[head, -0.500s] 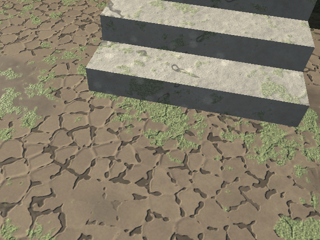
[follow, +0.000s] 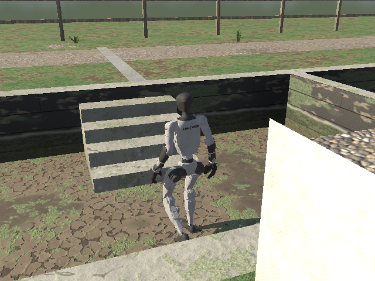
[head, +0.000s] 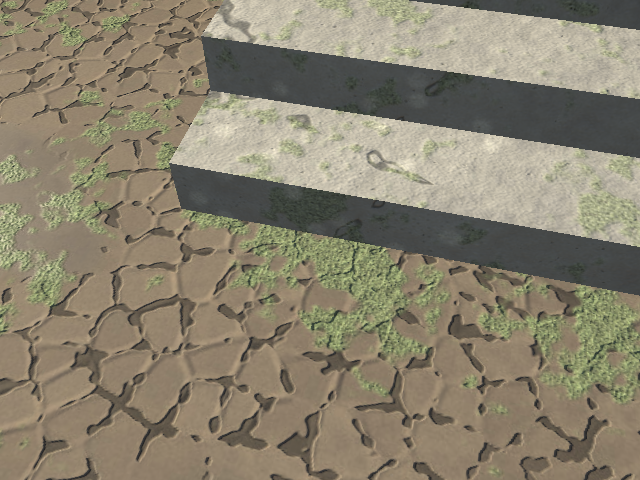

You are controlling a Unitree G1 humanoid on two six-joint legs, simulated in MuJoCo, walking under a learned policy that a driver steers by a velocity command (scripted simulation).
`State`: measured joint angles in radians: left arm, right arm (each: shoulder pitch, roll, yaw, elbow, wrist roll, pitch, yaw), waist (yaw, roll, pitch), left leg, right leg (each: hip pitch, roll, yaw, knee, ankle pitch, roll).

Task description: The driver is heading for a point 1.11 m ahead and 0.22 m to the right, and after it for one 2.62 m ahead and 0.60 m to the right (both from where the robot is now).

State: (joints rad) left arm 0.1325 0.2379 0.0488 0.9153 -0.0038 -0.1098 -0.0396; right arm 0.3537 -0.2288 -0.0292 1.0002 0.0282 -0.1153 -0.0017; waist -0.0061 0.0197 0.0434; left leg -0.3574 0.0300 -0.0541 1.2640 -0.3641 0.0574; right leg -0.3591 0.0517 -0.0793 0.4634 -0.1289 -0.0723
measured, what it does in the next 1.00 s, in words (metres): walks ahead, turning right: left foot, then right foot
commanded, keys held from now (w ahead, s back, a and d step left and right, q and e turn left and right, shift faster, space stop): w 0.40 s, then w+e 0.60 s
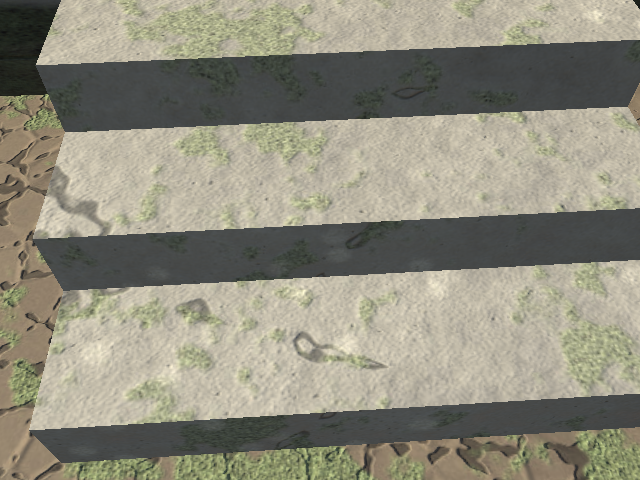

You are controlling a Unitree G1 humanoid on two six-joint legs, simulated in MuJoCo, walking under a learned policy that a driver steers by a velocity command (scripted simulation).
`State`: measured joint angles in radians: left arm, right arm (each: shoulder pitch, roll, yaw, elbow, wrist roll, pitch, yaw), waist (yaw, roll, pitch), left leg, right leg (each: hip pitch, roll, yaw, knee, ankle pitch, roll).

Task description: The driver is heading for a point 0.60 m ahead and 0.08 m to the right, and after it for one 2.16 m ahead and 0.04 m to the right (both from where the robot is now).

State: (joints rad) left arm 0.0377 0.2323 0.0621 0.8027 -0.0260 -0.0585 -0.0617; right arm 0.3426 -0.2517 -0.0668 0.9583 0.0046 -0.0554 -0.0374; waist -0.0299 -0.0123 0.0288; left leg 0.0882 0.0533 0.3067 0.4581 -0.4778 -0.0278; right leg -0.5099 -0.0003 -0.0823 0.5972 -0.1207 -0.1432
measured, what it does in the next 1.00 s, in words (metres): climbs: left foot, then right foot 0.17 m higher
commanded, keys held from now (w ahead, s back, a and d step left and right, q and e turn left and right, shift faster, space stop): w+e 0.34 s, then w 0.40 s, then q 0.26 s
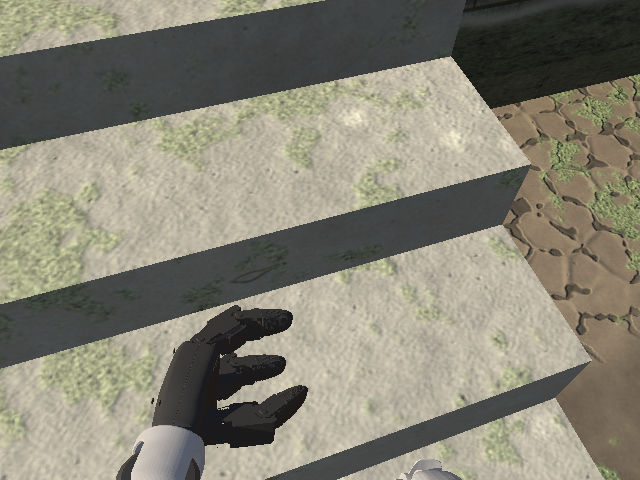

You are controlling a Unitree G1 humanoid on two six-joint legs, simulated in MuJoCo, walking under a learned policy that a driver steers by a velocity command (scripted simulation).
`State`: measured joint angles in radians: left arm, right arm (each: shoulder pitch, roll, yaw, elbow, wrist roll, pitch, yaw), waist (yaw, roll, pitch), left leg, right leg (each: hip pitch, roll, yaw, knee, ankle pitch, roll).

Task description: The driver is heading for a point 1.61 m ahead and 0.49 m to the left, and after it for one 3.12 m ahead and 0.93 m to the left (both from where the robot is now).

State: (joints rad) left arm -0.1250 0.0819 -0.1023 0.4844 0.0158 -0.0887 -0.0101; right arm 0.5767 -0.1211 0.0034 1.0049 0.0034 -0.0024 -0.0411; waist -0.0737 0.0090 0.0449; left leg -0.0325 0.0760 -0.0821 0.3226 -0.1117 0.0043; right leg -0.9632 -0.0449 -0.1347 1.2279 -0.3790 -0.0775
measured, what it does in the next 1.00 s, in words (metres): climbs, turning left: left foot, then right foot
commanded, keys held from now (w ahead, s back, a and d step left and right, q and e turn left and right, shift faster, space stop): q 0.68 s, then no key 0.32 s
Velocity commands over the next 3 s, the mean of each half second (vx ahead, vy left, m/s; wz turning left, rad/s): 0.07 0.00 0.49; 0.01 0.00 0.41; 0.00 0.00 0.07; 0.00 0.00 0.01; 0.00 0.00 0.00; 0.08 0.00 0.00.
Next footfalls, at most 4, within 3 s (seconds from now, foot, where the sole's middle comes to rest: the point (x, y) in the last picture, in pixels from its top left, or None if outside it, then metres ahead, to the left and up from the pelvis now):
0.46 left None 0.13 0.13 -0.64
0.96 right None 0.22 -0.05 -0.64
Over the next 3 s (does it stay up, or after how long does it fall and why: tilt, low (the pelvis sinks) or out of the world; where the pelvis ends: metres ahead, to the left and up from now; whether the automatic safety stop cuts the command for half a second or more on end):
stays up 0.19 0.04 0.14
